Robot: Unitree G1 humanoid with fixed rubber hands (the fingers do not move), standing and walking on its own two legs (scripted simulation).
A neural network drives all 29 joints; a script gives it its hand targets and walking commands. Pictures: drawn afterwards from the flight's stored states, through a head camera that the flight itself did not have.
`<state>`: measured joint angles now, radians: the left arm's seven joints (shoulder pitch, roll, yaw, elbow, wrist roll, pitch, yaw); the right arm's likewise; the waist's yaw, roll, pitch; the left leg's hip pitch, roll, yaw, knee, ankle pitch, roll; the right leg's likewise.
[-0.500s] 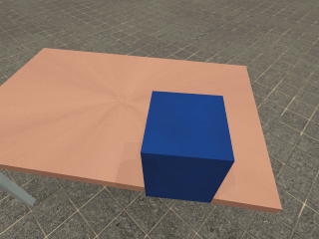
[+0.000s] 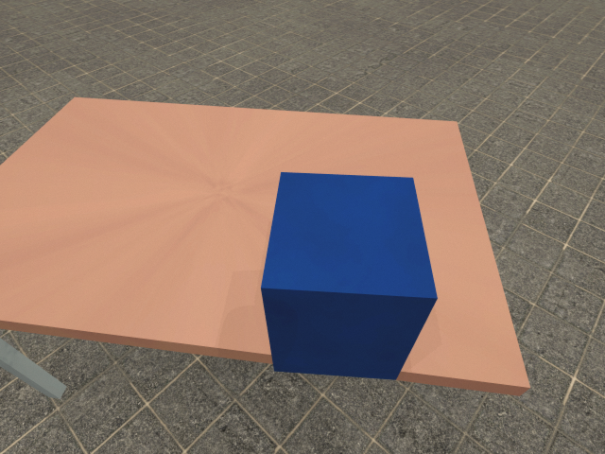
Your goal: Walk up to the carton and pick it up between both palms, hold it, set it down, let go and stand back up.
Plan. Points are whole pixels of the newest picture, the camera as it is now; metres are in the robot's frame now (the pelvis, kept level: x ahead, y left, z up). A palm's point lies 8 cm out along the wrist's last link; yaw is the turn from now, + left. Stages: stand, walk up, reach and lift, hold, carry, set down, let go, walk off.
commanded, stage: walk up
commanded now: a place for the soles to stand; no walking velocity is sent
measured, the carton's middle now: (340, 279) +0.39 -0.03 -0.01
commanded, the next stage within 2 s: none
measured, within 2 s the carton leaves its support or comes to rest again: neither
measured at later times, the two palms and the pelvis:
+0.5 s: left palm out of the picture +0.00 +0.25 -0.14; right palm out of the picture -0.06 -0.24 -0.14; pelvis -0.04 +0.00 +0.00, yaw -4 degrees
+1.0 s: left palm out of the picture +0.03 +0.26 -0.14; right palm out of the picture -0.05 -0.23 -0.15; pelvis -0.02 +0.01 -0.01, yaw -8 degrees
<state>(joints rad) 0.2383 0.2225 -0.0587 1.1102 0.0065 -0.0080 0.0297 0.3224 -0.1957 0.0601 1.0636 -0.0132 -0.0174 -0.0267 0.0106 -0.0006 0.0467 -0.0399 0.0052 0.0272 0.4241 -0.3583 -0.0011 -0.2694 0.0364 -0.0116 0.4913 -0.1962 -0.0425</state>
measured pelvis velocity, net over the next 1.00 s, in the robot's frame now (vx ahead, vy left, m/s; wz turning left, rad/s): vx -0.02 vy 0.01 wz -0.14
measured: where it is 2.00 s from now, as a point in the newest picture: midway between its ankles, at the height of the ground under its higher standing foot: outside the picture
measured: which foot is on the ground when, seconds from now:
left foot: down 0.00-1.00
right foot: down 0.00-1.00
